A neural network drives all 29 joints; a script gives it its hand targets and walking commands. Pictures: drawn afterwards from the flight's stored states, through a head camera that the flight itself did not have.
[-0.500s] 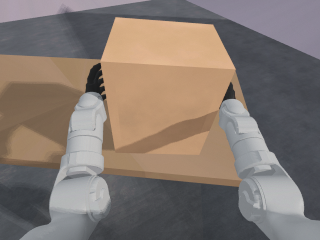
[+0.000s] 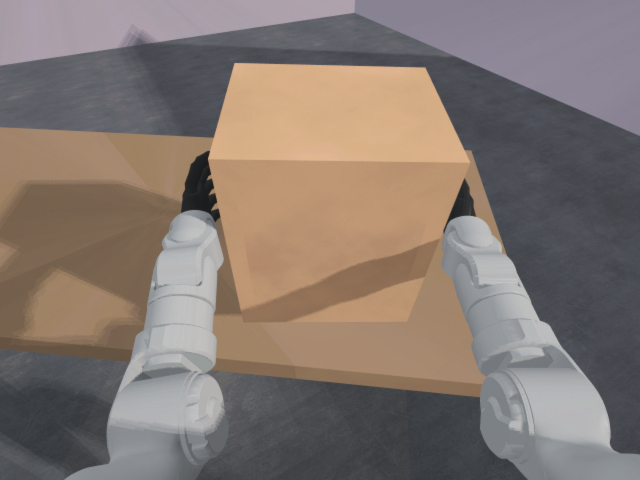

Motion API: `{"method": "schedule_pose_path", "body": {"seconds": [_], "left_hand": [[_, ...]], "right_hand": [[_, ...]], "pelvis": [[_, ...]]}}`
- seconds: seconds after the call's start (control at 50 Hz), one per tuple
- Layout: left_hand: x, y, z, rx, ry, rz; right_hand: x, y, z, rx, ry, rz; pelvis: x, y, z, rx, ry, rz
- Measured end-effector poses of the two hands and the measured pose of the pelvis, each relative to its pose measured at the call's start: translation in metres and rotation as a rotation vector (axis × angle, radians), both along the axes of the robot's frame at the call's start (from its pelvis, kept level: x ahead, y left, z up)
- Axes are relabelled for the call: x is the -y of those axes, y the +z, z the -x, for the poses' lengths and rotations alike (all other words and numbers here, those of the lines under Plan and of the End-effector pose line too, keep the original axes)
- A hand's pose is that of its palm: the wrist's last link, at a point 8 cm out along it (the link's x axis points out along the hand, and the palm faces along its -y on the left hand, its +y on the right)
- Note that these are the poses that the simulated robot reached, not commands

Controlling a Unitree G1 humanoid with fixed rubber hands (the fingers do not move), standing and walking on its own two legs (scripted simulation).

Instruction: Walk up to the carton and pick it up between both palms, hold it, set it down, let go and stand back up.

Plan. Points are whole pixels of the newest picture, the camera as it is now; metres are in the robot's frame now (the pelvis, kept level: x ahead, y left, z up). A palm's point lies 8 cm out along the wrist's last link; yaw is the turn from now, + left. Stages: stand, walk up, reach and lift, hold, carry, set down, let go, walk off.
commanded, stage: set down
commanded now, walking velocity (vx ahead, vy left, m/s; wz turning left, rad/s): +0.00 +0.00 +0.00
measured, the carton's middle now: (328, 203) +0.44 +0.00 +0.16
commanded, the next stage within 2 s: none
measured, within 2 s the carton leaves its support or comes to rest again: neither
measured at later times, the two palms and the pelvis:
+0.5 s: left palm (221, 213) +0.42 +0.14 +0.16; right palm (469, 226) +0.40 -0.19 +0.14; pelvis +0.00 +0.00 +0.00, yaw +0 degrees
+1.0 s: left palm (228, 227) +0.44 +0.14 +0.11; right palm (456, 233) +0.43 -0.19 +0.10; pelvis +0.03 -0.01 +0.00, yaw +0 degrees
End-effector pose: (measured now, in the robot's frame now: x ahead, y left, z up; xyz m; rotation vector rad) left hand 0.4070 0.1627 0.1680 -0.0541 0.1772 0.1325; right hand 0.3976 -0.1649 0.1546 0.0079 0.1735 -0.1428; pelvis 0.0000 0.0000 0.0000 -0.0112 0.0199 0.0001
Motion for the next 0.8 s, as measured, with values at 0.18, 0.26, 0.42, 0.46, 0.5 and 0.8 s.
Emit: {"method": "schedule_pose_path", "body": {"seconds": [0.18,0.26,0.42,0.46,0.5,0.8], "left_hand": [[0.001,-0.016,0.01,-0.075,-0.022,-0.007],[0.005,-0.053,0.012,-0.174,-0.014,-0.005],[0.021,-0.029,-0.006,-0.036,-0.018,-0.014],[0.023,-0.016,-0.009,0.004,-0.023,-0.026],[0.024,-0.009,-0.012,0.009,-0.028,-0.03],[0.009,-0.09,-0.022,-0.169,-0.012,0.038]], "right_hand": [[0.003,-0.01,0.009,-0.053,0.006,0.011],[0.005,-0.046,0.014,-0.14,-0.004,-0.002],[0.019,-0.04,0.002,-0.004,-0.021,0.0],[0.022,-0.026,-0.002,0.037,-0.021,0.007],[0.023,-0.018,-0.004,0.044,-0.019,0.015],[0.009,-0.079,-0.014,-0.13,-0.012,0.047]], "pelvis": [[0.0,0.0,0.012,0.062,0.001,0.0],[0.003,0.0,0.02,0.068,0.001,-0.004],[0.004,0.0,0.005,-0.062,0.0,-0.005],[0.003,0.0,-0.001,-0.068,0.0,-0.004],[0.003,0.0,-0.004,-0.055,0.0,-0.003],[0.004,0.0,-0.013,-0.1,0.0,-0.004]]}}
